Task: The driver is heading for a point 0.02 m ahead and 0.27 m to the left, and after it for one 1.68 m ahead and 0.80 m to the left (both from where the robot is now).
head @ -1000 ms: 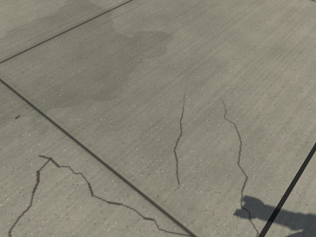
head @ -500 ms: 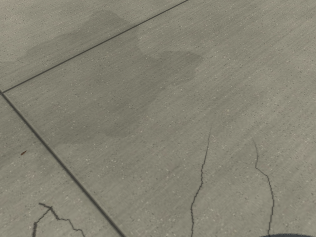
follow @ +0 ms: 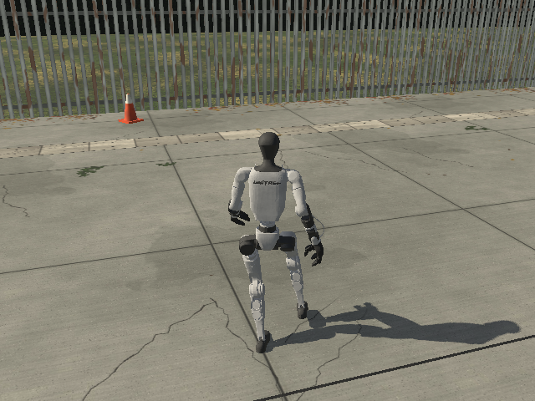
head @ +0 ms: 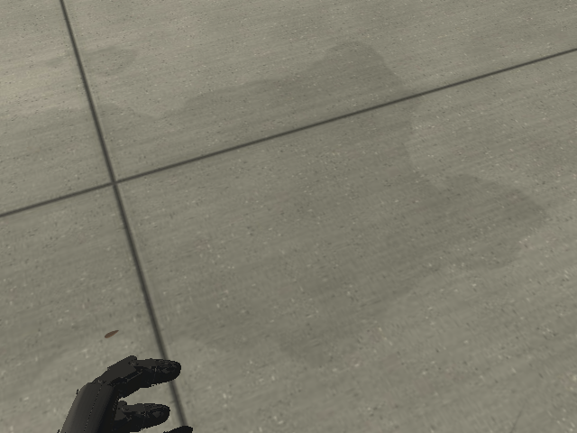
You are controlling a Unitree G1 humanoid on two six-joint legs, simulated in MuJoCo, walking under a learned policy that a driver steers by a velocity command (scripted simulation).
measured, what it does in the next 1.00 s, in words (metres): walks ahead, turning left: right foot, then left foot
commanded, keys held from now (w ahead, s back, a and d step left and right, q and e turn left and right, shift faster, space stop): w+q+shift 0.12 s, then q+shift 0.02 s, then w+q+shift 0.58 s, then w+shift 0.28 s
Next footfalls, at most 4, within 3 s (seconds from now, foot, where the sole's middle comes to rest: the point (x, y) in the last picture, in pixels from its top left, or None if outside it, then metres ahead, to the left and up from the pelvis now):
0.14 right None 0.35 -0.19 -0.77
0.62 left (227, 365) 0.65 0.14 -0.77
1.02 right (166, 233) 1.08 0.31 -0.77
1.46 left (4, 223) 1.16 0.79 -0.77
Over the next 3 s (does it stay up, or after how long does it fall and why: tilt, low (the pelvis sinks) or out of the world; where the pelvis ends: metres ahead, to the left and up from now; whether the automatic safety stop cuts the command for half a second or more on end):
stays up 2.20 1.09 0.00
